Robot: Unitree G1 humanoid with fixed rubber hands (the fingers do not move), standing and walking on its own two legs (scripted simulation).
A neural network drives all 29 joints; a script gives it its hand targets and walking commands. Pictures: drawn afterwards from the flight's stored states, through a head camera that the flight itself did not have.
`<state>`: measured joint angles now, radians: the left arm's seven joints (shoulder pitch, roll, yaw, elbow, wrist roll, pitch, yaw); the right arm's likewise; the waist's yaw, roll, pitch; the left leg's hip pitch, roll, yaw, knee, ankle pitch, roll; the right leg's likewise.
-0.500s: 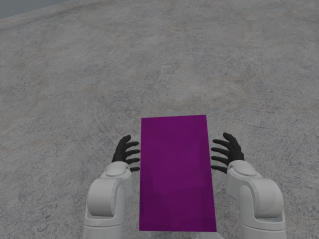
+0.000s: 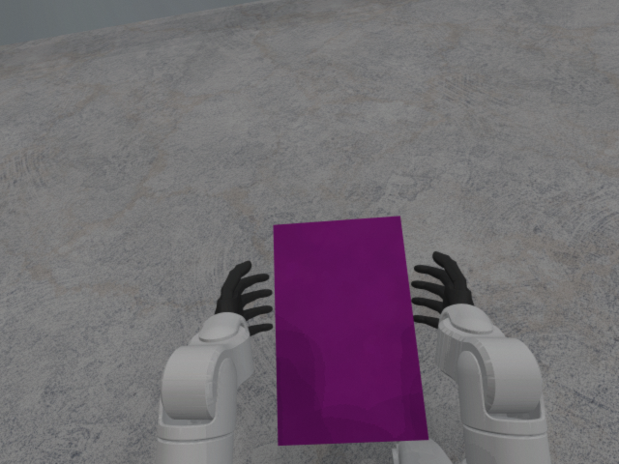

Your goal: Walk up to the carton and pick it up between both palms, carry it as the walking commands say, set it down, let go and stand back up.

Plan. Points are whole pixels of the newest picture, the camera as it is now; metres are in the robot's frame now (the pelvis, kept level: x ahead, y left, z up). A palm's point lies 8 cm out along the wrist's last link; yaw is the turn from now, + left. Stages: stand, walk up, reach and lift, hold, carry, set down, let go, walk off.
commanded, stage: carry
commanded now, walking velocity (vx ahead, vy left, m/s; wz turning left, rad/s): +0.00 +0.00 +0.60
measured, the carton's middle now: (343, 325) +0.32 -0.04 -0.04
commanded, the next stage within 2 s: none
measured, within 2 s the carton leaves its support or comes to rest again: neither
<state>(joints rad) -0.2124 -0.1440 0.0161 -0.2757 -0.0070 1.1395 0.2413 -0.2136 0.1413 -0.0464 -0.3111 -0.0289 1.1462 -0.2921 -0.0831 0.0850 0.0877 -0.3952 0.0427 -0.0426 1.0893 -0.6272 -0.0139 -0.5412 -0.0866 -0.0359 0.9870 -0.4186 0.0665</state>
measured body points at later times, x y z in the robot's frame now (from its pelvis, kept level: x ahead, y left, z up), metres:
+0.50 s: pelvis +0.23 -0.07 +0.01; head +0.26 -0.07 +0.46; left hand +0.47 +0.14 +0.08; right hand +0.56 -0.10 +0.08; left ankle +0.12 +0.03 -0.66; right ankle +0.23 -0.18 -0.68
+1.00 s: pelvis +0.51 +0.00 +0.00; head +0.52 +0.03 +0.45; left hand +0.75 +0.23 +0.07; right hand +0.84 -0.01 +0.07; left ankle +0.38 +0.05 -0.62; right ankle +0.45 -0.13 -0.67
